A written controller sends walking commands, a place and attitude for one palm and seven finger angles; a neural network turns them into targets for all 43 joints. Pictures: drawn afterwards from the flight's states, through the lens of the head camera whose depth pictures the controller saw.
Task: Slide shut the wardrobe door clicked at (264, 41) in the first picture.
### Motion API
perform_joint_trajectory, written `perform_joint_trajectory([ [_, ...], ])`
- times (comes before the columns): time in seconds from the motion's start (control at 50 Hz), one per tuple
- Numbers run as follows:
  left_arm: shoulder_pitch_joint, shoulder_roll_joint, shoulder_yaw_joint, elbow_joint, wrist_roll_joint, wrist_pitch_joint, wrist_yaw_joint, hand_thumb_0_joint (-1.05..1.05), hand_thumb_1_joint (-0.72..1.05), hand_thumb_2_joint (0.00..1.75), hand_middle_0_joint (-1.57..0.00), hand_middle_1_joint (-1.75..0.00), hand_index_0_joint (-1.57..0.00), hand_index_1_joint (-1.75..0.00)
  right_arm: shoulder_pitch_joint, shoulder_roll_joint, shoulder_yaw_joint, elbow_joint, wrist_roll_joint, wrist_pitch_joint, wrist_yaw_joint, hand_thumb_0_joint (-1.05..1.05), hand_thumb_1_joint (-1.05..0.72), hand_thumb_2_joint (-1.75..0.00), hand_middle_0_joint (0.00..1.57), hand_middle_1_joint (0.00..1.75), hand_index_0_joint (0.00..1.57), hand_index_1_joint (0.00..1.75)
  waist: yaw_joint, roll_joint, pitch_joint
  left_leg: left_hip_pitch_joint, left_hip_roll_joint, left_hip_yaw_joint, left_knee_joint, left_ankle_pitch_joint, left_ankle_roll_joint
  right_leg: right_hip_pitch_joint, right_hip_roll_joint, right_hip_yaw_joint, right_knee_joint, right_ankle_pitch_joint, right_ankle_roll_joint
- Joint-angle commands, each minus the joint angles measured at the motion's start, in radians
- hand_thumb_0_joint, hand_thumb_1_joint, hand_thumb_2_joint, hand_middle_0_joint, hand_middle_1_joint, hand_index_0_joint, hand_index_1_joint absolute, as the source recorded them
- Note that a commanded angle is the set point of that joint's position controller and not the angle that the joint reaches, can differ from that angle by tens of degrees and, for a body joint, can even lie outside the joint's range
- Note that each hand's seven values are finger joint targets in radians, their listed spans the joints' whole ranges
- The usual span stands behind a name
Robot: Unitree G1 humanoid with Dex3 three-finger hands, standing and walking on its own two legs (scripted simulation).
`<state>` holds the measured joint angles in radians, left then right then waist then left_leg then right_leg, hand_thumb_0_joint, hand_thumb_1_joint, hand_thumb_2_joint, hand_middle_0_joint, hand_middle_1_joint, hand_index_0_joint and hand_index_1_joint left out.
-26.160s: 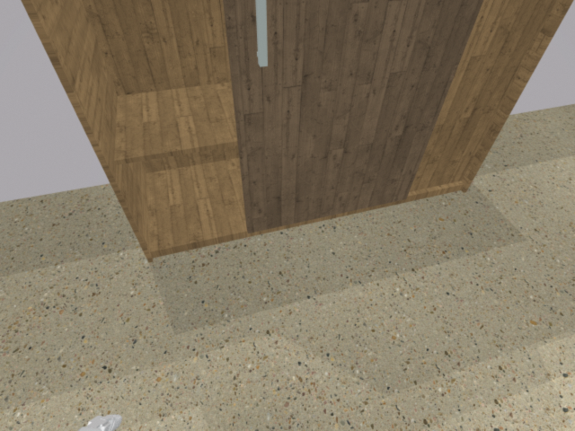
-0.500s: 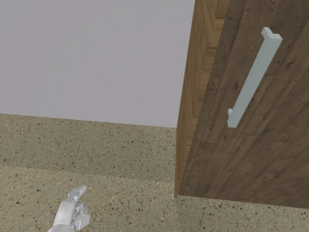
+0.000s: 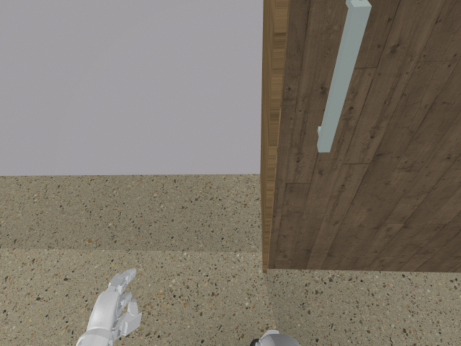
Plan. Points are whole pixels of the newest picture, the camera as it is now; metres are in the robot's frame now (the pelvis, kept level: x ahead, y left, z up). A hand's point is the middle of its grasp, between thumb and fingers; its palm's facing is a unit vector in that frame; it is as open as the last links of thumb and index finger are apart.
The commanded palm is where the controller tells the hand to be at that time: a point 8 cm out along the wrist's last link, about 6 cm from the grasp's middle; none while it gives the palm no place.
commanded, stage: step back with the hand held close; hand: right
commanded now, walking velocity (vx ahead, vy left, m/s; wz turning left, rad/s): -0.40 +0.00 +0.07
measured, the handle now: (335, 85) +0.49 -0.17 +0.20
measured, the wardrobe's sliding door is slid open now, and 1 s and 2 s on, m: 0.00 0.00 0.00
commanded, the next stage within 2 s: stop stepping back and stand still in 0.68 s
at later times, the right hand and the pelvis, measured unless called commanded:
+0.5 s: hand out of the picture +0.11 -0.31 +0.20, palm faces +0.40 +0.84 -0.37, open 7.4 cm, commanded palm +0.09 -0.33 +0.20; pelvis -0.09 -0.05 +0.01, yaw +7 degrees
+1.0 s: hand out of the picture -0.02 -0.46 +0.22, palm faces +0.38 +0.89 -0.23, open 7.4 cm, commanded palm -0.07 -0.48 +0.20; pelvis -0.26 -0.21 -0.01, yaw +11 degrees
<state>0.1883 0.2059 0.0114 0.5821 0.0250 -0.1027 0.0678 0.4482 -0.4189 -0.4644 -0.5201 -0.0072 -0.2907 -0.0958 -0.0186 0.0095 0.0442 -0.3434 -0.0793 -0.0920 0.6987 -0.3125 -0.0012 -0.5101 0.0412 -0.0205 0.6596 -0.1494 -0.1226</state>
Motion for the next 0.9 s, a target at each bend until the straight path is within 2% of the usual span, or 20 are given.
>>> perform_joint_trajectory([
  [0.0,-0.072,0.145,0.066,-0.127,0.004,-0.053,0.004,0.00,0.90,0.90,-0.20,-0.30,-0.20,-0.30,-0.011,-0.170,-0.120,-0.210,0.038,-0.080,-0.018,0.00,-0.90,-0.90,0.20,0.30,0.20,0.30,-0.001,-0.112,-0.151,0.153,0.060,-0.079,-0.148,-0.019,0.064,-0.043,-0.241,0.310,-0.336,-0.450,0.033],
  [0.14,-0.072,0.121,0.058,-0.098,-0.004,-0.040,0.007,0.00,0.90,0.90,-0.20,-0.30,-0.20,-0.30,-0.031,-0.214,-0.087,-0.194,0.037,-0.073,-0.048,0.00,-0.90,-0.90,0.20,0.30,0.20,0.30,0.035,0.067,-0.152,-0.304,0.240,-0.169,-0.369,0.100,0.115,0.387,-0.053,0.103,0.044,-0.108,0.124],
  [0.18,-0.088,0.132,0.057,-0.116,-0.014,-0.037,0.011,0.00,0.90,0.90,-0.20,-0.30,-0.20,-0.30,-0.024,-0.223,-0.103,-0.214,0.043,-0.076,-0.044,0.00,-0.90,-0.90,0.20,0.30,0.20,0.30,0.035,-0.024,-0.145,-0.250,0.121,-0.055,-0.270,0.049,0.054,0.341,-0.110,0.173,-0.139,-0.124,0.101],
  [0.22,-0.136,0.174,0.065,-0.144,-0.009,-0.065,0.017,0.00,0.90,0.90,-0.20,-0.30,-0.20,-0.30,-0.040,-0.229,-0.142,-0.242,0.037,-0.090,-0.036,0.00,-0.90,-0.90,0.20,0.30,0.20,0.30,0.016,-0.343,-0.176,0.128,-0.084,0.077,0.120,-0.099,-0.014,-0.021,-0.344,0.486,-0.623,-0.585,0.027],
  [0.24,-0.118,0.174,0.072,-0.129,0.008,-0.069,0.016,0.00,0.90,0.90,-0.20,-0.30,-0.20,-0.30,-0.029,-0.257,-0.186,-0.241,0.035,-0.089,-0.034,0.00,-0.90,-0.90,0.20,0.30,0.20,0.30,0.000,-0.329,-0.239,0.285,-0.094,0.055,0.333,-0.151,0.001,-0.146,-0.416,0.519,-0.697,-0.692,0.029],
  [0.36,-0.053,0.106,0.063,-0.072,-0.010,-0.073,-0.029,0.00,0.90,0.90,-0.20,-0.30,-0.20,-0.30,0.043,-0.159,-0.053,-0.220,0.076,-0.041,-0.029,0.00,-0.90,-0.90,0.20,0.30,0.20,0.30,-0.023,-0.269,-0.306,0.149,-0.052,0.195,0.011,-0.264,0.059,0.258,-0.259,0.151,-0.595,-0.310,0.180],
  [0.4,-0.030,0.106,0.062,-0.047,0.003,-0.072,-0.030,0.00,0.90,0.90,-0.20,-0.30,-0.20,-0.30,-0.001,-0.175,-0.041,-0.221,0.081,-0.036,-0.032,0.00,-0.90,-0.90,0.20,0.30,0.20,0.30,-0.023,-0.235,-0.313,0.141,0.002,0.177,-0.284,-0.245,0.090,0.358,-0.219,0.091,-0.490,-0.185,0.252],
  [0.44,-0.002,0.097,0.058,-0.012,-0.010,-0.061,-0.027,0.00,0.90,0.90,-0.20,-0.30,-0.20,-0.30,-0.076,-0.204,-0.030,-0.217,0.069,-0.043,-0.039,0.00,-0.90,-0.90,0.20,0.30,0.20,0.30,0.007,0.112,-0.241,-0.177,0.321,-0.074,-0.565,-0.029,0.174,0.504,-0.105,0.050,0.144,-0.114,0.222],
  [0.48,-0.097,0.080,0.009,-0.043,0.022,-0.071,-0.028,0.00,0.90,0.90,-0.20,-0.30,-0.20,-0.30,-0.230,-0.282,-0.089,-0.257,0.066,-0.050,-0.047,0.00,-0.90,-0.90,0.20,0.30,0.20,0.30,0.000,0.167,-0.118,-0.171,0.464,-0.044,-0.470,0.285,0.237,0.202,-0.042,0.072,0.556,-0.311,0.203],
  [0.52,-0.103,0.093,0.023,-0.040,-0.022,-0.072,-0.021,0.00,0.90,0.90,-0.20,-0.30,-0.20,-0.30,-0.423,-0.149,0.059,-0.107,0.051,-0.018,0.002,0.00,-0.90,-0.90,0.20,0.30,0.20,0.30,0.048,0.316,0.024,-0.235,0.336,0.075,-0.378,0.252,0.130,0.208,-0.045,0.073,0.359,-0.289,0.173],
  [0.54,-0.136,0.126,0.027,-0.040,-0.026,-0.075,0.005,0.00,0.90,0.90,-0.20,-0.30,-0.20,-0.30,-0.398,-0.176,0.029,-0.067,0.040,-0.001,-0.003,0.00,-0.90,-0.90,0.20,0.30,0.20,0.30,0.054,0.181,0.129,-0.257,0.316,0.064,-0.244,0.339,0.105,0.231,-0.085,0.118,0.063,-0.225,0.157],
  [0.58,-0.143,0.165,0.020,-0.069,-0.008,-0.088,0.011,0.00,0.90,0.90,-0.20,-0.30,-0.20,-0.30,-0.328,-0.210,-0.026,-0.202,0.044,-0.023,-0.010,0.00,-0.90,-0.90,0.20,0.30,0.20,0.30,0.005,-0.483,-0.036,-0.129,0.021,0.130,0.238,-0.173,0.011,0.207,-0.295,0.396,-0.428,0.365,0.092],
  [0.62,-0.119,0.143,0.031,-0.069,0.010,-0.124,-0.016,0.00,0.90,0.90,-0.20,-0.30,-0.20,-0.30,-0.221,-0.278,-0.110,-0.344,0.078,-0.080,-0.008,0.00,-0.90,-0.90,0.20,0.30,0.20,0.30,-0.006,-0.397,-0.275,-0.049,-0.037,-0.019,0.479,-0.334,0.020,0.227,-0.364,0.574,-0.530,-0.114,0.144],
  [0.66,-0.092,0.146,0.049,-0.098,0.018,-0.113,-0.032,0.00,0.90,0.90,-0.20,-0.30,-0.20,-0.30,-0.097,-0.250,-0.121,-0.403,0.067,-0.061,-0.014,0.00,-0.90,-0.90,0.20,0.30,0.20,0.30,-0.013,-0.248,-0.268,-0.005,-0.034,0.023,0.463,-0.211,0.024,0.175,-0.311,0.466,-0.596,-0.390,0.192],
  [0.72,-0.091,0.120,0.043,-0.116,0.009,-0.081,-0.038,0.00,0.90,0.90,-0.20,-0.30,-0.20,-0.30,0.057,-0.218,-0.121,-0.372,0.063,-0.013,-0.023,0.00,-0.90,-0.90,0.20,0.30,0.20,0.30,-0.029,-0.312,-0.245,0.136,-0.078,0.166,0.358,-0.145,0.022,0.089,-0.220,0.262,-0.692,-0.467,0.226],
  [0.8,-0.027,0.089,0.059,-0.069,0.019,-0.071,-0.027,0.00,0.90,0.90,-0.20,-0.30,-0.20,-0.30,0.153,-0.218,-0.110,-0.286,0.058,0.029,-0.048,0.00,-0.90,-0.90,0.20,0.30,0.20,0.30,-0.072,-0.282,-0.289,0.299,-0.122,0.329,-0.071,-0.269,0.096,0.211,0.007,-0.058,-0.517,-0.163,0.408],
  [0.82,0.003,0.096,0.070,-0.060,-0.009,-0.071,-0.029,0.00,0.90,0.90,-0.20,-0.30,-0.20,-0.30,0.175,-0.239,-0.127,-0.262,0.072,0.040,-0.057,0.00,-0.90,-0.90,0.20,0.30,0.20,0.30,-0.080,-0.055,-0.306,0.231,0.049,0.251,-0.344,-0.243,0.184,0.267,0.097,-0.108,-0.043,-0.166,0.419],
  [0.84,0.028,0.113,0.082,-0.042,-0.040,-0.062,-0.040,0.00,0.90,0.90,-0.20,-0.30,-0.20,-0.30,0.117,-0.231,-0.082,-0.286,0.064,0.048,-0.056,0.00,-0.90,-0.90,0.20,0.30,0.20,0.30,-0.033,0.420,-0.211,-0.121,0.375,0.003,-0.372,0.047,0.273,0.280,0.046,0.138,0.800,-0.392,0.292],
  [0.86,-0.028,0.121,0.076,-0.039,-0.041,-0.058,-0.042,0.00,0.90,0.90,-0.20,-0.30,-0.20,-0.30,-0.084,-0.214,-0.113,-0.354,0.088,0.072,-0.051,0.00,-0.90,-0.90,0.20,0.30,0.20,0.30,0.040,0.287,-0.084,-0.304,0.480,0.031,-0.348,0.072,0.296,0.044,-0.007,0.305,1.217,-0.471,0.076],
  [0.88,-0.043,0.086,0.028,-0.090,-0.007,-0.066,-0.043,0.00,0.90,0.90,-0.20,-0.30,-0.20,-0.30,-0.325,-0.382,-0.221,-0.423,0.105,0.060,-0.051,0.00,-0.90,-0.90,0.20,0.30,0.20,0.30,0.083,0.151,-0.061,-0.178,0.557,-0.082,-0.368,0.010,0.160,-0.097,-0.116,0.292,1.118,-0.433,0.085],
])
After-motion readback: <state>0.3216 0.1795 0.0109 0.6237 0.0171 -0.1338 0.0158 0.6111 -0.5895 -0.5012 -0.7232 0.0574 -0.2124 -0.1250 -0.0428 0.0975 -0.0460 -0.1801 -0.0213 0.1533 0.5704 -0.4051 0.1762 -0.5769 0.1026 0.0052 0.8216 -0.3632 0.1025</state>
